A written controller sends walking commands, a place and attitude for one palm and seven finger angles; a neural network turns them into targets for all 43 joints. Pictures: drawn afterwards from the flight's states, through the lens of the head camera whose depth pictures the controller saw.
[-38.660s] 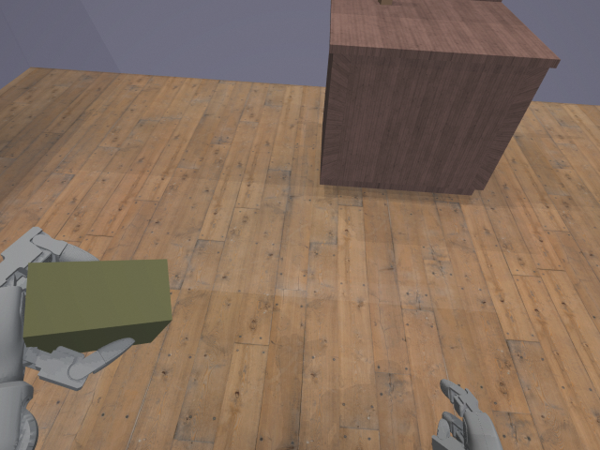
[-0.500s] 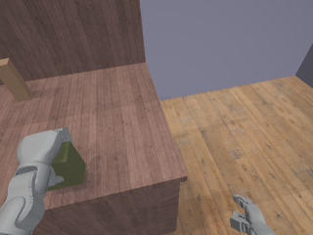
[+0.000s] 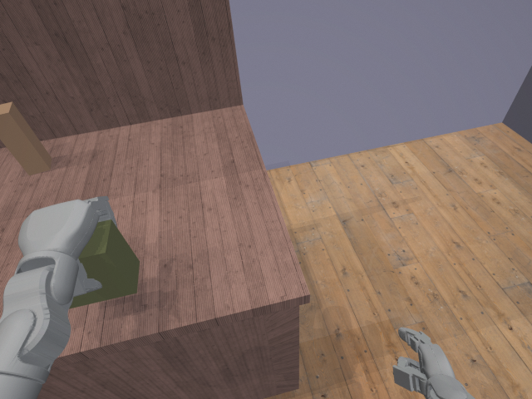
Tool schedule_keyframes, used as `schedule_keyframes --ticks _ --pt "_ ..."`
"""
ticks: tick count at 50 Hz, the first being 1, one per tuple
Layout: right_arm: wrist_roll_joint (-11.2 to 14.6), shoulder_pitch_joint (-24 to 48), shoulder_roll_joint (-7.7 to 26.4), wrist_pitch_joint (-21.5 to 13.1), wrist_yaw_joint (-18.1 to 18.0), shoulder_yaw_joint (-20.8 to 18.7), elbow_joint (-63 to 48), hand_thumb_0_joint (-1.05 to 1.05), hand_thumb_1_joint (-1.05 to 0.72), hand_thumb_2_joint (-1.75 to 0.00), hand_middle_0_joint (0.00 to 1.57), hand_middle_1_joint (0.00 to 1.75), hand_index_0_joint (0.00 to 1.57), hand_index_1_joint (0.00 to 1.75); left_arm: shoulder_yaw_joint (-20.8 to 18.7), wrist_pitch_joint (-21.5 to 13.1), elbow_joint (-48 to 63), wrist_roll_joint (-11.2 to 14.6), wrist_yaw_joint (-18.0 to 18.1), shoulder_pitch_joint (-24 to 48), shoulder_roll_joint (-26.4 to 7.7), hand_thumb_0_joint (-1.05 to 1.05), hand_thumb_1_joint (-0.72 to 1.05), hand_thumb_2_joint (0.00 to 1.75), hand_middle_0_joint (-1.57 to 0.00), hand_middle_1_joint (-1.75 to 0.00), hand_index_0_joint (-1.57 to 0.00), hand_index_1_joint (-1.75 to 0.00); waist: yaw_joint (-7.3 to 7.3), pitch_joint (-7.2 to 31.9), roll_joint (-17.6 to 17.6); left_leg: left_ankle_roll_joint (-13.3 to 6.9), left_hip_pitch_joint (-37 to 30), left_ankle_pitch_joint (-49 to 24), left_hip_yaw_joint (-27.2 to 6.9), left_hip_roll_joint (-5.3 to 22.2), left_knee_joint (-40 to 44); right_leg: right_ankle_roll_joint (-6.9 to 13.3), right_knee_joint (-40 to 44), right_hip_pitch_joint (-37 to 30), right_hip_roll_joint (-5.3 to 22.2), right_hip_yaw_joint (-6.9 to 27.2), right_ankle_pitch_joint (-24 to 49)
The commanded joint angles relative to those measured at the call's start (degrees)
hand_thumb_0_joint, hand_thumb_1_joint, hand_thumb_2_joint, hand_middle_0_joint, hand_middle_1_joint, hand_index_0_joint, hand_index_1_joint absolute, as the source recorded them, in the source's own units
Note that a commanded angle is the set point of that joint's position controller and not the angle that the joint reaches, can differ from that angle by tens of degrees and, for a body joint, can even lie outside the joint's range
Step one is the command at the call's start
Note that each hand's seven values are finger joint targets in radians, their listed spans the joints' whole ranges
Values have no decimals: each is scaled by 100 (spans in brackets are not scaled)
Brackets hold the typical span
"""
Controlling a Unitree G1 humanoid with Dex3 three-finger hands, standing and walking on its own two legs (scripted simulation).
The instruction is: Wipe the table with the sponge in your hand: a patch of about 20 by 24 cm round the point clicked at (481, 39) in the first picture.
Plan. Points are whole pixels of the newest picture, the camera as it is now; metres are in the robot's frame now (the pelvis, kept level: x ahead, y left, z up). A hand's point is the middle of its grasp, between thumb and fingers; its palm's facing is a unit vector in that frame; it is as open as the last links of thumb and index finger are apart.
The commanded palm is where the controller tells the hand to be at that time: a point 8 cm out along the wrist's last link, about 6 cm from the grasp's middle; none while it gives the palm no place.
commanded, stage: lift the sponge slowly off the table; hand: left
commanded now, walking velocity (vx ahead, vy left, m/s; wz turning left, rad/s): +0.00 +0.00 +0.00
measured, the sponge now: (94, 271) +0.26 +0.32 +0.06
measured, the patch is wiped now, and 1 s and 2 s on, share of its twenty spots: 1.00 1.00 1.00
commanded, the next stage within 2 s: bring the sponge back beside the body in 0.66 s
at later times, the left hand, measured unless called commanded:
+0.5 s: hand (90, 234) +0.27 +0.29 +0.14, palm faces +0.03 -0.07 -1.00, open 10.3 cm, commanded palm +0.24 +0.30 +0.22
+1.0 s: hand (97, 254) +0.25 +0.27 +0.13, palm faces +0.00 -0.08 -1.00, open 10.3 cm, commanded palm +0.22 +0.29 +0.21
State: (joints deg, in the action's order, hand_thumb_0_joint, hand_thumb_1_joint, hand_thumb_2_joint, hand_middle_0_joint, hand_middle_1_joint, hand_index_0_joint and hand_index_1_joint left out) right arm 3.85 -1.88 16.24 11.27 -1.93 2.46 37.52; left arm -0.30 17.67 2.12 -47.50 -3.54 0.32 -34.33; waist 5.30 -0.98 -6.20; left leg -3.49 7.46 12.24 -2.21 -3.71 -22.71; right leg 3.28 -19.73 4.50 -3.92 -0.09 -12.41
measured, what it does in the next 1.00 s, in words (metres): stands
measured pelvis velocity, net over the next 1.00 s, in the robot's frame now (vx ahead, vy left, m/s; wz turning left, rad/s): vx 0.00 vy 0.00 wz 0.00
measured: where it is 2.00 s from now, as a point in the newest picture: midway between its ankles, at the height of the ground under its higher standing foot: outside the picture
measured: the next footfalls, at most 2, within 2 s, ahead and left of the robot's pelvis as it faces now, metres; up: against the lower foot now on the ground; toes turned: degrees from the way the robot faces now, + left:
none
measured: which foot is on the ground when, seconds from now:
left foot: down 0.00-1.00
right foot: down 0.00-1.00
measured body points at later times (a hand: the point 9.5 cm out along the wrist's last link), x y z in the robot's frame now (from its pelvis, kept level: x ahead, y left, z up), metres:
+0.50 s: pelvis +0.00 +0.00 +0.00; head +0.00 -0.04 +0.45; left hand +0.27 +0.29 +0.19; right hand +0.24 -0.21 -0.09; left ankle +0.00 +0.08 -0.74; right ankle -0.02 -0.09 -0.74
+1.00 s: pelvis +0.00 +0.00 +0.00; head -0.01 -0.04 +0.45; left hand +0.24 +0.27 +0.19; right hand +0.23 -0.21 -0.09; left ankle +0.00 +0.08 -0.74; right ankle -0.02 -0.09 -0.74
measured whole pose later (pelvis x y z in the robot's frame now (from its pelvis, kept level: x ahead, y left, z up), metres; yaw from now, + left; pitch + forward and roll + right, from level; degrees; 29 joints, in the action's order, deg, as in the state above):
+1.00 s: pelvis +0.00 +0.00 +0.00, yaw +0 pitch -4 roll +0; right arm 3.5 -2.0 16.9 10.8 -1.7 2.7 35.5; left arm 1.7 17.7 14.6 -46.1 -8.7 -3.3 -35.8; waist 6.5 -1.4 -6.4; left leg -3.2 7.2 12.7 -2.4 -3.7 -23.6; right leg 3.6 -21.3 4.5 -4.0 -0.3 -13.2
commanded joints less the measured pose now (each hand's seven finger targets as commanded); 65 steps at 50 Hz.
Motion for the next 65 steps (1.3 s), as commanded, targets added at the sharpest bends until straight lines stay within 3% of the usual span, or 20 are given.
schedule_keyframes --ticks 1,7,10,12,14,20,26,27,30,32,37,40,43,44,49,54,58,60,62,65 --pt "-46 1107 657 -329 -72 -234 -999 0 -90 -90 20 30 20 30 -981 -174 1353 -110 143 1361 -1592 0 10 130 -120 -160 -120 -160 -13 1378 232 -63 -153 -1523 -262 114 174 122 104 -603 174 411 1562" --pt "-58 1167 646 -313 -38 -225 -1059 0 -90 -90 20 30 20 30 -1480 -296 1772 -65 200 1317 -2025 0 10 130 -120 -160 -120 -160 97 1348 19 -40 -103 -1638 -304 109 161 177 33 -645 146 544 1677" --pt "-40 1084 628 -284 -31 -229 -1007 0 -90 -90 20 30 20 30 -1338 -190 1488 -22 235 1363 -1866 0 10 130 -120 -160 -120 -160 54 1125 61 -21 -22 -1513 -267 117 173 147 82 -537 169 476 1549" --pt "-9 1194 682 -281 -34 -228 -1038 0 -90 -90 20 30 20 30 -1452 -97 1551 1 205 1552 -2089 0 10 130 -120 -160 -120 -160 46 1126 -41 -18 -7 -1430 -287 107 174 180 106 -478 147 614 1431" --pt "4 1151 655 -287 -59 -214 -1021 0 -90 -90 20 30 20 30 -1076 21 1340 -4 140 1719 -1745 0 10 130 -120 -160 -120 -160 -31 1062 63 -19 -20 -1412 -249 117 176 133 116 -402 172 466 1404" --pt "9 1141 655 -359 -123 -185 -1046 0 -90 -90 20 30 20 30 -792 69 1621 -33 -112 2061 -1646 0 10 130 -120 -160 -120 -160 -105 1414 141 -28 -263 -1552 -289 137 185 102 105 -469 171 359 1477" --pt "-49 1137 583 -375 -71 -169 -1076 0 -90 -90 20 30 20 30 -1126 -41 1898 -126 -42 2074 -1904 0 10 130 -120 -160 -120 -160 76 1647 89 -6 -325 -1832 -338 147 199 148 33 -699 168 368 1684" --pt "-43 1243 638 -364 -48 -152 -1077 0 -90 -90 20 30 20 30 -1431 0 1943 -144 2 2148 -2248 0 10 130 -120 -160 -120 -160 131 1655 -58 7 -244 -1797 -366 147 230 211 17 -727 132 523 1644" --pt "-37 1198 595 -265 26 -145 -1046 0 -90 -90 20 30 20 30 -1177 179 1549 -152 62 2057 -1885 0 10 130 -120 -160 -120 -160 140 1423 123 62 -85 -1753 -313 158 282 185 23 -681 158 434 1600" --pt "-3 1365 637 -208 70 -133 -1095 0 -90 -90 20 30 20 30 -1200 394 1462 -89 35 1961 -1919 0 10 130 -120 -160 -120 -160 170 1277 124 69 36 -1626 -312 152 317 230 38 -588 131 590 1504" --pt "38 1469 683 -131 102 -112 -1207 0 -90 -90 20 30 20 30 -793 766 1467 -29 -271 1695 -1599 0 10 130 -120 -160 -120 -160 85 1328 272 31 114 -1560 -266 153 255 158 -29 -515 188 538 1550" --pt "34 1331 647 -186 68 -118 -1214 0 -90 -90 20 30 20 30 -722 662 1730 -20 -421 1565 -1562 0 10 130 -120 -160 -120 -160 11 1425 362 -37 -21 -1597 -258 158 145 90 -50 -495 222 425 1633" --pt "-1 1306 565 -287 26 -111 -1293 0 -90 -90 20 30 20 30 -817 323 2427 -13 -413 1509 -1634 0 10 130 -120 -160 -120 -160 8 1634 100 -80 -263 -1701 -280 148 65 86 -91 -559 206 403 1648" --pt "-21 1189 567 -301 6 -118 -1234 0 -90 -90 20 30 20 30 -969 197 2384 -47 -355 1478 -1761 0 10 130 -120 -160 -120 -160 -2 1514 213 -68 -284 -1677 -311 177 91 89 -60 -488 170 364 1552" --pt "-72 1038 520 -402 -26 -163 -1118 0 -90 -90 20 30 20 30 -1465 -219 2496 -158 117 1533 -2080 0 10 130 -120 -160 -120 -160 134 1425 -180 -12 -326 -1653 -367 194 157 182 3 -507 105 420 1287" --pt "-37 1180 548 -335 51 -188 -1073 0 -90 -90 20 30 20 30 -1283 81 2022 -60 349 1421 -1765 0 10 130 -120 -160 -120 -160 166 1170 -111 60 -121 -1436 -325 174 236 217 83 -436 119 541 1162" --pt "13 1403 605 -255 89 -159 -1170 0 -90 -90 20 30 20 30 -923 545 1876 171 104 677 -1337 0 10 130 -120 -160 -120 -160 140 1088 249 41 73 -1346 -280 158 218 153 12 -430 188 576 1268" --pt "14 1420 629 -231 84 -134 -1205 0 -90 -90 20 30 20 30 -799 673 1914 203 -91 533 -1303 0 10 130 -120 -160 -120 -160 88 1035 489 14 155 -1266 -281 171 205 94 4 -374 214 540 1300" --pt "28 1588 630 -272 52 -99 -1290 0 -90 -90 20 30 20 30 -692 700 2216 145 -249 589 -1254 0 10 130 -120 -160 -120 -160 35 1068 408 -22 96 -1174 -279 178 171 98 13 -234 174 598 1155" --pt "-17 1407 587 -313 -4 -77 -1287 0 -90 -90 20 30 20 30 -874 461 2451 40 -308 638 -1536 0 10 130 -120 -160 -120 -160 32 1131 441 -71 51 -1065 -281 164 135 42 2 -306 226 485 977"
